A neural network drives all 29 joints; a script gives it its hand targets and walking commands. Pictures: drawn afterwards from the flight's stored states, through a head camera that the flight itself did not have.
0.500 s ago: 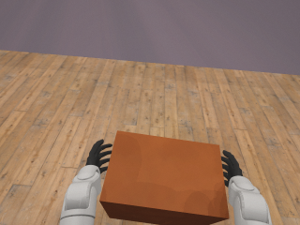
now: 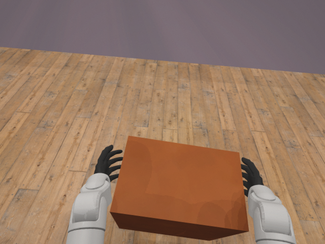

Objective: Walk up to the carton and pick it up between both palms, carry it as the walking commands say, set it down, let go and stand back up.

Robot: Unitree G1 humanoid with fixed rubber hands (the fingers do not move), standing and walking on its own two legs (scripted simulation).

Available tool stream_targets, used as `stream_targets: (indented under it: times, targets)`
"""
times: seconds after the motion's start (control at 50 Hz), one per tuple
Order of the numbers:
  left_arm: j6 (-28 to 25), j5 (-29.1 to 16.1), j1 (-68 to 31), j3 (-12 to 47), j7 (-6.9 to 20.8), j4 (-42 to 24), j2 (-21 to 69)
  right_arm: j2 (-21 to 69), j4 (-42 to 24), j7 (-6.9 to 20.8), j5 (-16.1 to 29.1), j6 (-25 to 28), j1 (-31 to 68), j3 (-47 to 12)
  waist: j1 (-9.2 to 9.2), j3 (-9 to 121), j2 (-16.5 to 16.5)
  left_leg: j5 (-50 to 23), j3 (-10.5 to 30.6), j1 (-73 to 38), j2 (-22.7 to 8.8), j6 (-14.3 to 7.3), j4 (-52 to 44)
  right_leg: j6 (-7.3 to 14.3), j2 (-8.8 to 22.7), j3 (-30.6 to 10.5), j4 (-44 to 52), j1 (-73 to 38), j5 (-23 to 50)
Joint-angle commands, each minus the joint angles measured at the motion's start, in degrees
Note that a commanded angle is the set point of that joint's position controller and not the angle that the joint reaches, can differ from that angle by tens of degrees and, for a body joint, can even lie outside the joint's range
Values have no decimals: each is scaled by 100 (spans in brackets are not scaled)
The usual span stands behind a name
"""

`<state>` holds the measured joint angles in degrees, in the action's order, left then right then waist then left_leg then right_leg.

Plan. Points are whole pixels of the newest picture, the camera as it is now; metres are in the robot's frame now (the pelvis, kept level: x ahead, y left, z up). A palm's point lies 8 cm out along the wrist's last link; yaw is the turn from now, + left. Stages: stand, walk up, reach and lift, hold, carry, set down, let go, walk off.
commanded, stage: carry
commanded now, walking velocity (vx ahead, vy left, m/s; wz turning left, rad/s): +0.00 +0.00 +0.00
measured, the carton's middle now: (173, 194) +0.27 +0.00 -0.07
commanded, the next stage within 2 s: hold in 1.12 s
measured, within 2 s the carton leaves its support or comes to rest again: neither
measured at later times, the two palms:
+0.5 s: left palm (126, 177) +0.26 +0.12 +0.05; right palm (282, 203) +0.23 -0.25 +0.03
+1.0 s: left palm (123, 184) +0.24 +0.12 +0.03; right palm (282, 207) +0.22 -0.24 +0.03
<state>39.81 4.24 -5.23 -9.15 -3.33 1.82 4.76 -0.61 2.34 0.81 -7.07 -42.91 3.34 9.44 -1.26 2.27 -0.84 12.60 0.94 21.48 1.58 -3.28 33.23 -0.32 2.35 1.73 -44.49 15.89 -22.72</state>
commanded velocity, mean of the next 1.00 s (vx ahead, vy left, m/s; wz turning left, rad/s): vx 0.00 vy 0.00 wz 0.00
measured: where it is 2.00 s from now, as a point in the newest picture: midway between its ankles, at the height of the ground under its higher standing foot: outside the picture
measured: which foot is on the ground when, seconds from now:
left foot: down 0.00-1.00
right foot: up 0.00-0.10, down 0.12-1.00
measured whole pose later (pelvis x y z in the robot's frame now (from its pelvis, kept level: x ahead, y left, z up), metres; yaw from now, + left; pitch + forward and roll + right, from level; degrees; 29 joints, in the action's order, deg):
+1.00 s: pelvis -0.03 -0.04 -0.01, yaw -2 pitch -1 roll +0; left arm 41.0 5.5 -5.0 -10.6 -2.2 3.2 5.0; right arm 0.0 2.8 0.4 -7.5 -46.2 5.2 9.4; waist 0.7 3.9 -0.1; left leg 11.2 -0.8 21.2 0.1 -0.6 33.3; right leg 0.6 0.5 1.9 -35.7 15.3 -19.5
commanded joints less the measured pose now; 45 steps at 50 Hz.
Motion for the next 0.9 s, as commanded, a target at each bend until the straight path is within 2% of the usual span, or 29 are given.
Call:
stream_targets:
  times: [0.0, 0.02, 0.04, 0.08, 0.1, 0.12, 0.14, 0.18, 0.2, 0.22, 0.26, 0.28, 0.3, 0.32, 0.34, 0.4, 0.42, 0.44, 0.46, 0.5, 0.58, 0.6, 0.66, 0.68, 0.72, 0.76, 0.8, 0.86, 0.88]
  targets:
    - [177, -875, -2692, 3535, 1250, -1101, 3865, 3972, -1468, 989, 1257, 283, 3298, -3199, 158, 1767, 749, 70, 1146, -1491, -1290, -234, -1595, 91, -55, 89, 1062, 378, -185]
    - [209, -646, -2448, 3367, 1319, -317, 3796, 3824, -934, 1006, 1008, 285, 3279, -3019, 105, 1627, 687, -103, 911, -1182, -1220, -248, -1340, 74, -63, 166, 1587, 140, 64]
    - [169, -685, -2535, 3377, 1361, -415, 3842, 3914, -1012, 1011, 1054, 302, 3373, -3099, 86, 1605, 680, 95, 716, -886, -1038, -116, -1096, 157, 17, 61, 2123, -159, 383]
    - [104, -580, -2697, 3301, 1479, -203, 3780, 3991, -715, 1050, 953, 335, 3397, -3106, 166, 1543, 110, -123, 266, -344, -553, 111, -508, 289, 587, -618, 2026, -605, 1509]
    - [107, -1054, -2828, 3375, 1382, -1232, 3820, 4068, -2115, 911, 1507, 390, 3940, -3423, 167, 1646, -213, -328, 130, -171, -441, 165, -104, 344, 846, -806, 2081, -822, 2358]
    - [121, -723, -2683, 3273, 1460, -479, 3733, 4047, -1231, 970, 1095, 358, 3619, -3281, 201, 1683, -439, -145, 3, -168, -320, 164, 45, 426, 978, -883, 2119, -732, 2880]
    - [101, -647, -2581, 3241, 1505, -364, 3742, 4061, -1090, 1042, 1026, 343, 3493, -3303, 209, 1839, -464, -196, -101, -385, -318, 183, -35, 513, 1041, -812, 1956, -741, 3101]
    - [57, -724, -2740, 3137, 1526, -354, 3785, 4078, -1506, 1030, 1219, 384, 4200, -3516, 220, 1604, -740, -729, -46, -602, -468, 168, -118, 473, 803, -569, 1784, -477, 3341]
    - [71, -705, -2660, 3119, 1477, -449, 3791, 4126, -1462, 1016, 1242, 344, 4010, -3496, 188, 1781, -509, -1172, 47, -750, -586, 119, -164, 473, 697, -424, 1570, -545, 3290]
    - [118, -930, -2665, 3123, 1412, -919, 3821, 4142, -2113, 922, 1533, 295, 4317, -3656, 189, 1758, -587, -1415, 64, -748, -624, 136, -119, 402, 623, -352, 1590, -533, 3322]
    - [126, -413, -2137, 2709, 1520, 405, 3650, 4050, -893, 1016, 1062, 247, 3941, -3485, 198, 1820, -1019, -1296, 67, -723, -594, 98, -8, 479, 644, -479, 1628, -572, 3496]
    - [93, -674, -2392, 2795, 1476, -242, 3724, 4166, -1708, 961, 1448, 281, 4566, -3751, 204, 1760, -1155, -1019, 68, -725, -590, 132, 49, 469, 702, -564, 1723, -486, 3536]
    - [118, -402, -2122, 2672, 1542, 547, 3673, 4059, -1005, 1011, 1138, 251, 4201, -3594, 225, 1591, -1280, -755, 8, -695, -545, 161, 0, 533, 760, -637, 1780, -400, 3562]
    - [73, -529, -2503, 2750, 1534, 84, 3720, 4099, -1201, 1013, 1222, 260, 4370, -3588, 244, 1536, -1036, -660, 68, -709, -565, 135, -169, 539, 741, -543, 1733, -305, 3258]
    - [79, -838, -2740, 2771, 1415, -611, 3811, 4240, -1967, 893, 1579, 233, 4677, -3719, 224, 1616, -1060, -807, 61, -762, -585, 142, -180, 524, 714, -497, 1762, -335, 2891]
    - [227, -719, -2490, 2698, 1352, -409, 3662, 4073, -1403, 843, 1328, 37, 4040, -3478, 245, 1545, -680, -1040, 64, -840, -625, 101, -209, 447, 623, -507, 1815, -50, 2349]
    - [254, -389, -2119, 2516, 1394, 328, 3536, 3976, -726, 904, 1073, 33, 3810, -3302, 230, 1563, -668, -1372, 51, -909, -671, 113, -202, 422, 570, -426, 1736, -103, 2569]
    - [213, -512, -2322, 2650, 1419, 49, 3637, 4048, -886, 925, 1135, 76, 3912, -3323, 220, 1597, -522, -1309, 100, -876, -662, 104, -259, 415, 554, -401, 1702, -179, 2300]
    - [141, -557, -2547, 2762, 1479, -11, 3685, 4160, -768, 969, 1085, 122, 3873, -3351, 217, 1584, -715, -1468, 97, -889, -706, 123, -252, 399, 511, -342, 1625, -191, 2447]
    - [160, -864, -2846, 2901, 1377, -734, 3827, 4188, -1574, 897, 1434, 133, 4256, -3431, 205, 1558, -265, -1263, 203, -966, -749, 91, -458, 357, 403, -304, 1555, -78, 1731]
    - [280, -715, -2793, 3031, 1297, -806, 3738, 4131, -1098, 941, 1217, 36, 3668, -3160, 207, 1365, 336, -627, 298, -982, -729, 85, -739, 398, 277, -387, 1724, 303, 742]
    - [314, -497, -2551, 2936, 1349, -252, 3630, 4071, -335, 1028, 989, -3, 3211, -3006, 202, 1326, 362, -531, 299, -853, -722, 66, -824, 405, 290, -394, 1731, 199, 756]
    - [213, -437, -2924, 3018, 1403, -232, 3652, 4071, -369, 1116, 997, 149, 3705, -2997, 172, 1175, 453, -168, 416, -695, -755, 94, -932, 395, 240, -429, 1801, 252, 498]
    - [200, -505, -2920, 3071, 1420, -232, 3775, 4114, -534, 1117, 1028, 180, 3753, -3045, 175, 1125, 234, -175, 436, -678, -779, 102, -913, 409, 234, -477, 1823, 287, 534]
    - [185, -451, -2989, 3035, 1392, -276, 3647, 4105, -330, 1143, 1031, 201, 3706, -2976, 166, 1133, 461, 468, 552, -585, -830, 61, -1144, 348, 203, -420, 1807, 294, 195]
    - [132, -582, -3081, 3241, 1399, -630, 3801, 4211, -653, 1155, 1139, 255, 3807, -3089, 138, 1335, 544, -32, 505, -781, -829, 90, -956, 338, 200, -419, 1855, 203, 579]
    - [168, -576, -2977, 3248, 1431, -472, 3884, 4231, -683, 1157, 1105, 239, 3801, -3130, 170, 1368, 282, -538, 311, -899, -758, 95, -784, 323, 288, -468, 1854, 159, 938]
    - [205, -606, -2994, 3221, 1429, -439, 3867, 4220, -632, 1165, 1110, 198, 3777, -3135, 166, 1329, 289, -731, 316, -889, -787, 98, -762, 360, 258, -448, 1815, 176, 1068]
    - [218, -558, -2822, 3138, 1428, -259, 3872, 4230, -739, 1153, 1152, 201, 3857, -3225, 171, 1320, 21, -482, 352, -872, -763, 86, -757, 366, 216, -486, 1849, 166, 880]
